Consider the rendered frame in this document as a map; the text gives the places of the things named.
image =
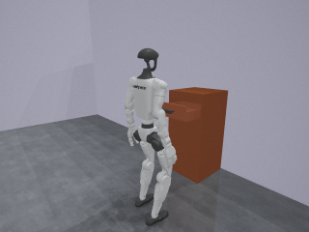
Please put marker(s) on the robot right upper arm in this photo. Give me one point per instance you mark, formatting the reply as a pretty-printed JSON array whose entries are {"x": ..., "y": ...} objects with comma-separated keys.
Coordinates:
[{"x": 160, "y": 88}]

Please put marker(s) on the drawer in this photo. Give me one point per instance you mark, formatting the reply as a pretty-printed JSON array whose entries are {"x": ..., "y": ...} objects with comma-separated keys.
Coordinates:
[{"x": 183, "y": 110}]

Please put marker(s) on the robot right shin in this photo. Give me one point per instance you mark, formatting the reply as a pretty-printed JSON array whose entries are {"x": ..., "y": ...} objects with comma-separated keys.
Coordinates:
[{"x": 160, "y": 193}]

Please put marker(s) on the robot left upper arm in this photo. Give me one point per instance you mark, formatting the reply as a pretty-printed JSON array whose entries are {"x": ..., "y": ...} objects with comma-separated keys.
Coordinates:
[{"x": 129, "y": 104}]

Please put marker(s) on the robot left forearm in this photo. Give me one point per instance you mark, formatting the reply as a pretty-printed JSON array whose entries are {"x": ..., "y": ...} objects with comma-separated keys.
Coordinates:
[{"x": 130, "y": 119}]

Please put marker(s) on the cabinet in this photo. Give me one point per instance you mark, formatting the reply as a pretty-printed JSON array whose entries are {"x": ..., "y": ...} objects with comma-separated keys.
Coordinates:
[{"x": 199, "y": 143}]

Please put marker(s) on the right robot thigh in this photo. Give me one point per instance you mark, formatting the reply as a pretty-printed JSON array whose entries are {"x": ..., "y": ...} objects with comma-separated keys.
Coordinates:
[{"x": 157, "y": 145}]

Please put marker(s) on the left robot hand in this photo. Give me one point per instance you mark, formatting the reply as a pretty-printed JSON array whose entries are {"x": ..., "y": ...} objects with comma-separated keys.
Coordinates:
[{"x": 130, "y": 135}]

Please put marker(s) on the handle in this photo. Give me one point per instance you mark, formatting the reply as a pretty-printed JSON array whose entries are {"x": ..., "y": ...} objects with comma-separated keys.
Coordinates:
[{"x": 168, "y": 111}]

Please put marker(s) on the robot right forearm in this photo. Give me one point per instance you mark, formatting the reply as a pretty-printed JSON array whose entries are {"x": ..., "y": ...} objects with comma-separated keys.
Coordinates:
[{"x": 162, "y": 129}]

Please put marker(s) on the right robot hand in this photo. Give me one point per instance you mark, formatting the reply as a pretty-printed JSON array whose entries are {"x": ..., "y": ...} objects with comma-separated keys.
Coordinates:
[{"x": 170, "y": 152}]

